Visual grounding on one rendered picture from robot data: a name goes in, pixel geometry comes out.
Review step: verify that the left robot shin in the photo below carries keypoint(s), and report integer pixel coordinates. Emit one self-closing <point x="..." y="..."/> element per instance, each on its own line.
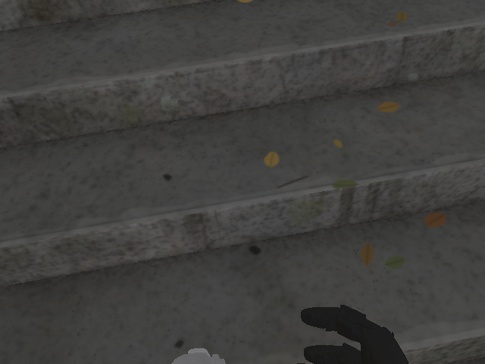
<point x="198" y="350"/>

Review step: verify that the robot right hand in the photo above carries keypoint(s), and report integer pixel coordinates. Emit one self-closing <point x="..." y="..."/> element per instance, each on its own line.
<point x="378" y="345"/>

